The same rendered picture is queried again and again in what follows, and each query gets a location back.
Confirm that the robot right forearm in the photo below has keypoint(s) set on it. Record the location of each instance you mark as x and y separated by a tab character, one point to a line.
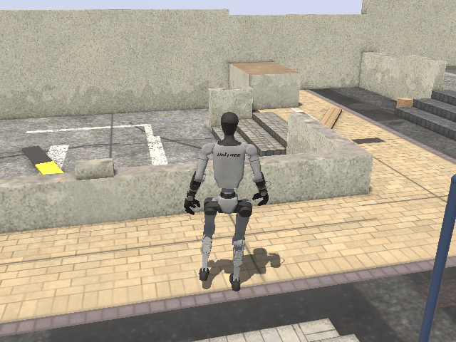
261	186

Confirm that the robot left upper arm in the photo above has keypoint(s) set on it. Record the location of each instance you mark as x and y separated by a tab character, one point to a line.
206	150

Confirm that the right robot hand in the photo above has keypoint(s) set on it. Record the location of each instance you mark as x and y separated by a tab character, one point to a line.
265	198

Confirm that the robot right upper arm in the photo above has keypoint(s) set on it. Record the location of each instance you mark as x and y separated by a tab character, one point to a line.
254	162

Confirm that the robot left forearm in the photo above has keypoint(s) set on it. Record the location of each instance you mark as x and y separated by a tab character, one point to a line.
192	191

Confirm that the left robot hand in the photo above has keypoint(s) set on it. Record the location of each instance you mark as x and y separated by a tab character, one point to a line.
189	204

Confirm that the robot right foot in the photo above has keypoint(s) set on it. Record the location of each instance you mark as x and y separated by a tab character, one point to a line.
235	284

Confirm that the left robot shin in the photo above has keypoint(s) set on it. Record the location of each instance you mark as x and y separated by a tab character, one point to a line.
206	247

